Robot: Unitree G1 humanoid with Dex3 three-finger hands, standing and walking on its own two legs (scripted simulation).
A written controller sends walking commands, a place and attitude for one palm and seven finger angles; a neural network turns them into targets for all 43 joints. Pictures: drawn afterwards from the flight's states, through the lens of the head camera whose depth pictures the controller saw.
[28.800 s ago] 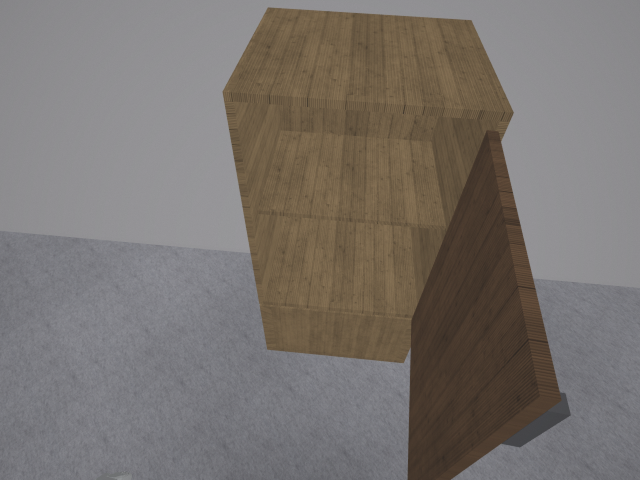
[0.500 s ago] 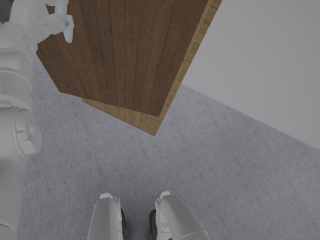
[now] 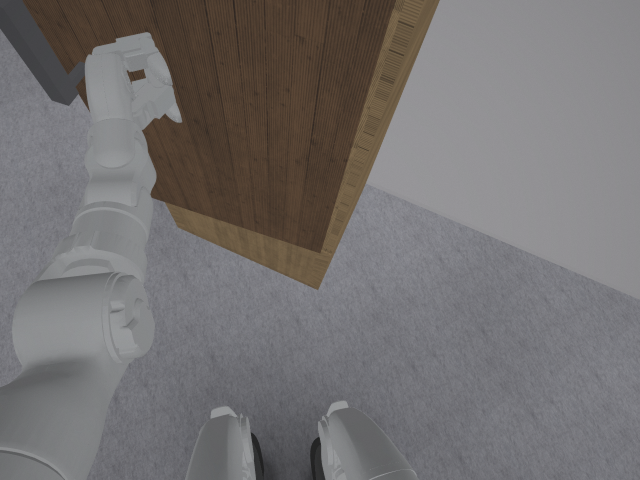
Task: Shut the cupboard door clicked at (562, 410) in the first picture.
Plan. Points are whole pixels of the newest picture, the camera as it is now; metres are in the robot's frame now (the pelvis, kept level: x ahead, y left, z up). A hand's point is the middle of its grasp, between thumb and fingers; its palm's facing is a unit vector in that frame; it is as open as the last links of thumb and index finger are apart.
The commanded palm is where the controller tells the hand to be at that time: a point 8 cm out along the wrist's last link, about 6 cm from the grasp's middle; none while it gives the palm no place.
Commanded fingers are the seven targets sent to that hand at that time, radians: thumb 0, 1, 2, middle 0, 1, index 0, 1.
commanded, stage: pull the fist back off the door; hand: left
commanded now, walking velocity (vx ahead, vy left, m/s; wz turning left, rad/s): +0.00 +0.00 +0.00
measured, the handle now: (47, 41) +0.65 +0.24 +0.07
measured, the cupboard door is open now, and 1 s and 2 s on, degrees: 6 6 6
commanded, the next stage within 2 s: draw the hand back to the body in 0.52 s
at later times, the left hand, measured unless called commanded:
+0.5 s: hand (171, 148) +0.48 +0.10 +0.08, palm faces +0.08 -1.00 -0.02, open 3.1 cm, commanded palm +0.46 +0.15 +0.08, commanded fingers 0.00 0.90 0.90 -1.30 -1.50 -1.30 -1.50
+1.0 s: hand (84, 197) +0.40 +0.16 +0.13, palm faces +0.10 -0.99 -0.01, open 3.1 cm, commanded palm +0.36 +0.20 +0.14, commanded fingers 0.00 0.90 0.90 -1.30 -1.50 -1.30 -1.50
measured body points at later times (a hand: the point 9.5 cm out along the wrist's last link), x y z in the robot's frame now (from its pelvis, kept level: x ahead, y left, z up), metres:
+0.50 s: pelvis +0.00 -0.02 +0.02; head +0.12 -0.01 +0.45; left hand +0.47 +0.16 +0.08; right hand +0.05 -0.29 -0.10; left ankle +0.03 +0.10 -0.63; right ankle -0.01 -0.09 -0.63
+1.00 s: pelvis +0.01 -0.01 +0.06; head +0.05 -0.01 +0.51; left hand +0.38 +0.21 +0.14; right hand +0.08 -0.26 -0.06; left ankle +0.03 +0.10 -0.63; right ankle -0.01 -0.09 -0.63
